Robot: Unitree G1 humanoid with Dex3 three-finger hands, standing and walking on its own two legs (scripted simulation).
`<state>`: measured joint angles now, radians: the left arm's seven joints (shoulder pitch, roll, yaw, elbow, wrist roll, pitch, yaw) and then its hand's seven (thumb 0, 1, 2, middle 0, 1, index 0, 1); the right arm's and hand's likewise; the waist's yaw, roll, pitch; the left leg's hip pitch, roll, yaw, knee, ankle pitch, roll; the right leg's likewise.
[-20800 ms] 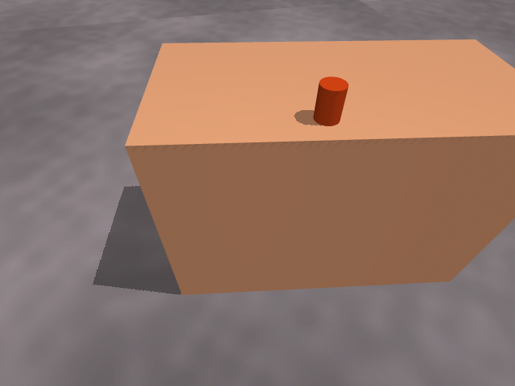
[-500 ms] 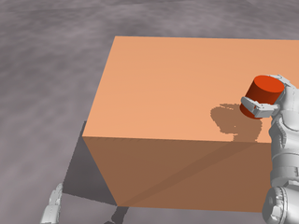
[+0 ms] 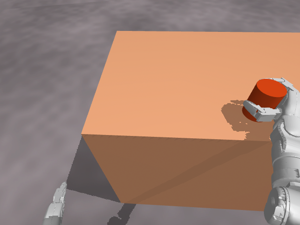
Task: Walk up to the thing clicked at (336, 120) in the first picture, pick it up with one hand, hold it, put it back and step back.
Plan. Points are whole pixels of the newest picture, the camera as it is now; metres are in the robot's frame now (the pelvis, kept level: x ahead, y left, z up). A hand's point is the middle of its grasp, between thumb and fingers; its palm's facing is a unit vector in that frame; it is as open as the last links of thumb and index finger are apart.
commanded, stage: lower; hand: right
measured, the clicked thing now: (262, 101) +0.44 -0.27 +0.11
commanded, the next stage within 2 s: loosen in 0.18 s
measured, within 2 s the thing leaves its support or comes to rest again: rests again in 0.08 s
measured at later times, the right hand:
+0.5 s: hand (262, 104) +0.44 -0.27 +0.10, palm faces +0.35 +0.94 -0.01, open 9.8 cm
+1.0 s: hand (266, 99) +0.44 -0.27 +0.11, palm faces +0.36 +0.93 +0.00, open 16.1 cm
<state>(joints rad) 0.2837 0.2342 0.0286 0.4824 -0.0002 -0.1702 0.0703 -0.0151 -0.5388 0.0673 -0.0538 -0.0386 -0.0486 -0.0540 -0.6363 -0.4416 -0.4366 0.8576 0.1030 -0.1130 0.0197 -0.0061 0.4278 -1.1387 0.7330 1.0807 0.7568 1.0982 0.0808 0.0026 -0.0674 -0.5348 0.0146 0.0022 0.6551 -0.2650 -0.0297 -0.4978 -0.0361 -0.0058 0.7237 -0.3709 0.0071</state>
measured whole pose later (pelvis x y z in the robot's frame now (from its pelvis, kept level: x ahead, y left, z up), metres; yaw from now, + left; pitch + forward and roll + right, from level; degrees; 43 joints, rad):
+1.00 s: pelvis -0.01 +0.00 -0.01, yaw +0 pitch +10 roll +1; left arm 0.33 0.24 0.02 0.40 0.01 -0.14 0.05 -0.02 -0.54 0.07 -0.06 -0.05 -0.05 -0.06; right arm -0.72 -0.50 -0.46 0.99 0.10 -0.21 0.05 -0.02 0.58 -0.15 0.33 0.25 0.35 0.26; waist 0.09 0.01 -0.09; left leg -0.62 0.02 0.00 0.71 -0.27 -0.03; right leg -0.59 -0.03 0.00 0.78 -0.38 0.01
